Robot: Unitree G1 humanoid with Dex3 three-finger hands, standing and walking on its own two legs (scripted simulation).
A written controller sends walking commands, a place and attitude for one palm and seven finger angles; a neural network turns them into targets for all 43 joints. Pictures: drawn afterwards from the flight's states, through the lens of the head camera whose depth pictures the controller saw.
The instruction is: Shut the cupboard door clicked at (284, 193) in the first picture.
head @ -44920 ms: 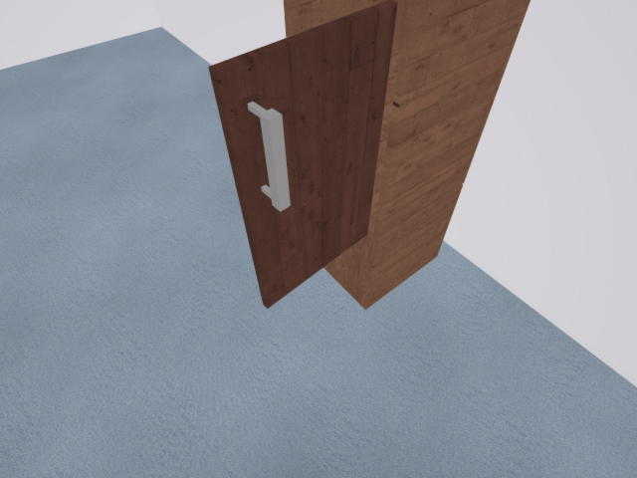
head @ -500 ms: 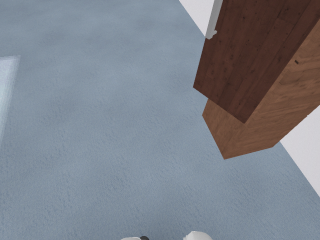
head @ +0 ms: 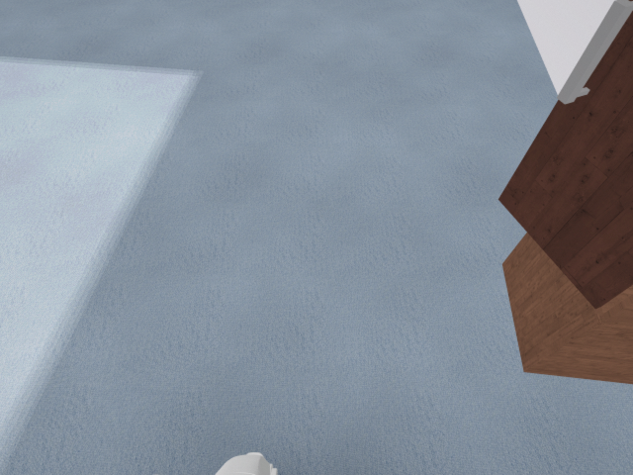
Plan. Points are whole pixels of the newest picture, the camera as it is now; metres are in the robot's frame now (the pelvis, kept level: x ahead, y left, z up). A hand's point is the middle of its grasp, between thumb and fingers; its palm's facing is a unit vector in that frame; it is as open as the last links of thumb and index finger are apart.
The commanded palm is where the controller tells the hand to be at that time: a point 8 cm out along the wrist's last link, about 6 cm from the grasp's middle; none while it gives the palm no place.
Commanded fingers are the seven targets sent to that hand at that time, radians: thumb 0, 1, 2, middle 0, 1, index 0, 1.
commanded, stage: walk to a spot facing it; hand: left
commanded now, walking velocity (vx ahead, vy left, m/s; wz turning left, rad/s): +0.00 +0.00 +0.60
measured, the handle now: (600, 54) +0.77 -0.48 +0.11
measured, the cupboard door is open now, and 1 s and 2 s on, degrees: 28 28 28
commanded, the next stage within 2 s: turn to face it in 0.90 s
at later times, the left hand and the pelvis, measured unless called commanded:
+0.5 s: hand out of the picture +0.03 +0.19 -0.15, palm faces +0.36 -0.90 -0.26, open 7.4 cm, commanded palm none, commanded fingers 0.00 0.90 0.90 -0.20 -0.30 -0.20 -0.30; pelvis +0.07 -0.01 +0.01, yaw +19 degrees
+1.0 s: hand (85, 454) +0.16 +0.34 -0.16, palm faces +0.57 -0.80 -0.20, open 7.4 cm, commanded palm none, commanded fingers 0.00 0.90 0.90 -0.20 -0.30 -0.20 -0.30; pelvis +0.20 +0.12 +0.01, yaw +33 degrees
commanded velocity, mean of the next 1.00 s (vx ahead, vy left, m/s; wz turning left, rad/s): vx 0.28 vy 0.00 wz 0.47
